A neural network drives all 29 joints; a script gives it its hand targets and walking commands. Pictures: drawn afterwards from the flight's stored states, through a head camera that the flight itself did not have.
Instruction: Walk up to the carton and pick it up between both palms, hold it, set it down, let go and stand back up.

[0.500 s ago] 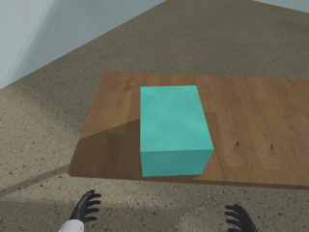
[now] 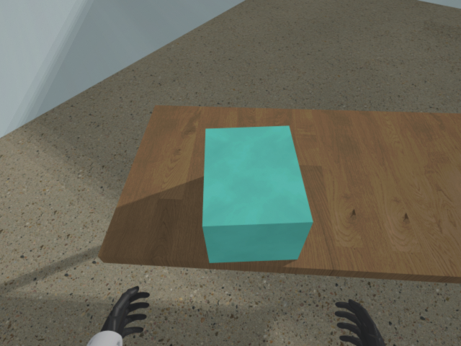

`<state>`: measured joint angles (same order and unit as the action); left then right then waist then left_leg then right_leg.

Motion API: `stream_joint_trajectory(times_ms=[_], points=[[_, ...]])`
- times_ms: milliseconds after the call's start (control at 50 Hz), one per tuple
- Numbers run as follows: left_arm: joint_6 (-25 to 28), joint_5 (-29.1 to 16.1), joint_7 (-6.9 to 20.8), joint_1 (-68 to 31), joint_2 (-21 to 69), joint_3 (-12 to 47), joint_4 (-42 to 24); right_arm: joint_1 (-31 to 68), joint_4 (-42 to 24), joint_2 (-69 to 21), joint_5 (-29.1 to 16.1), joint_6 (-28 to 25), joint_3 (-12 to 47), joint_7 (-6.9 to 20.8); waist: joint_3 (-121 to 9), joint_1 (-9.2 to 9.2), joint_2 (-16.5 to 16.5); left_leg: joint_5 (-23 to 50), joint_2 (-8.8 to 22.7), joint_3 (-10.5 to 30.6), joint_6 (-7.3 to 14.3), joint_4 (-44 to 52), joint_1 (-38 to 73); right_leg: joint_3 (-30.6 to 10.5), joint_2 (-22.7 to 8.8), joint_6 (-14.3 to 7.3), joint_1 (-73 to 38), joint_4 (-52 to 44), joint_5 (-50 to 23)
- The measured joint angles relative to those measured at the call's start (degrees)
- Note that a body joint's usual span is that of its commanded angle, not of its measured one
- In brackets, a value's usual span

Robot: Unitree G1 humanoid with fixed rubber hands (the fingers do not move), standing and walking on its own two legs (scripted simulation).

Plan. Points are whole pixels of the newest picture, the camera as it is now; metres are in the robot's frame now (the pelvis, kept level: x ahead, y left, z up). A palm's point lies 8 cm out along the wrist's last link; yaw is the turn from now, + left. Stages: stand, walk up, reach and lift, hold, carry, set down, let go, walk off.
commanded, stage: let go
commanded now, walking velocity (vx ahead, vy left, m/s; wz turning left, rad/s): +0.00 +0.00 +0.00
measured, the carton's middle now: (250, 192) +0.44 +0.00 -0.05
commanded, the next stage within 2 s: stand in 0.26 s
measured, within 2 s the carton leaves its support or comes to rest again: neither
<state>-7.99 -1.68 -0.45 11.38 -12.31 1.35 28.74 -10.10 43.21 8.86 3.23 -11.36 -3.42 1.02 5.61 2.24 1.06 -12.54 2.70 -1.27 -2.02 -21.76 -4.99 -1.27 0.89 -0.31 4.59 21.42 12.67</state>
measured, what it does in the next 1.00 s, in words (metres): stands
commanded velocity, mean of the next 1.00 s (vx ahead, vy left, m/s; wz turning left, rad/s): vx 0.00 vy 0.00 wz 0.00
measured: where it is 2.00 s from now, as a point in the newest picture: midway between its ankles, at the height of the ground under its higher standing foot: outside the picture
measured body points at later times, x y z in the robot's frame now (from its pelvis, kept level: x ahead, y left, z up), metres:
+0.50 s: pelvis +0.01 +0.00 -0.01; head -0.01 +0.01 +0.44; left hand +0.10 +0.28 -0.11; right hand +0.13 -0.27 -0.12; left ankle +0.00 +0.14 -0.74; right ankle -0.01 -0.12 -0.74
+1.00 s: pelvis -0.04 +0.02 +0.00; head -0.06 +0.02 +0.45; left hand -0.01 +0.30 -0.14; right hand +0.02 -0.26 -0.13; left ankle +0.00 +0.14 -0.75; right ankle -0.01 -0.12 -0.75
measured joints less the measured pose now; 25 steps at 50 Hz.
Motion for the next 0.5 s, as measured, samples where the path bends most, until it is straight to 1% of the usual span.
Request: stream_joint_trajectory(times_ms=[60, 200, 280, 320, 380, 420, 500], points=[[0.1, 0.1, 0.1, -0.1, -0.1, 0.0, 0.3, -0.1, 0.0, 0.0, -0.2, -0.4, 0.2, -0.2, -0.2, 0.27, -0.4, 0.0, 0.2, 0.0, -0.1, 0.2, -0.1, 0.0, 0.2, -0.2, 0.3, 0.2, 0.1], [0.9, 0.2, 0.2, 0.4, -0.1, -0.2, -0.6, -0.1, 0.1, 0.6, -0.6, -1.4, 0.3, -0.6, -0.3, -0.36, -1.3, -0.1, 0.2, 0.6, -0.4, 0.1, 0.1, 0.6, 0.2, -0.3, -0.1, 0.3, 0.5], [0.8, 0.8, 0.4, 0.0, -0.3, -0.2, 0.0, 0.0, 0.7, 0.9, -0.9, -1.1, 0.1, -0.7, -0.4, -0.08, -1.4, -0.3, 0.3, 0.6, -0.4, 0.0, 0.6, 0.6, 0.3, -0.4, -0.8, 0.0, 0.5], [3.2, 2.1, 0.2, 0.2, -0.5, -0.5, 2.4, -0.1, 0.8, 1.8, -1.4, 1.6, 1.4, -0.8, -2.0, -0.48, -1.5, -0.7, 0.2, 0.9, -0.3, -1.1, -0.9, 0.9, 0.2, -0.4, 0.5, 0.9, 0.9], [6.1, 2.5, 0.2, 1.1, -1.5, -1.5, 6.3, -0.6, 1.5, 3.4, -2.1, 6.4, 1.9, -1.0, -3.5, -0.92, -1.6, -1.9, 0.0, 1.3, -0.1, -3.4, -2.4, 1.2, 0.0, -0.2, 1.8, 3.2, 2.2], [7.0, 2.9, 0.2, 2.2, -2.3, -2.1, 8.6, -1.4, 2.7, 4.7, -2.3, 8.2, 1.6, -1.2, -4.3, -1.09, -1.6, -2.7, 0.0, 1.7, 0.0, -4.7, -2.9, 1.6, 0.0, -0.2, 1.9, 4.0, 2.8], [8.0, 3.3, 0.3, 4.7, -3.9, -3.3, 12.6, -3.3, 4.7, 7.0, -2.4, 10.1, 0.8, -1.7, -4.9, -1.13, -1.2, -3.5, -0.2, 2.0, 0.3, -6.2, -3.1, 1.9, -0.1, 0.1, 1.6, 4.6, 3.3]])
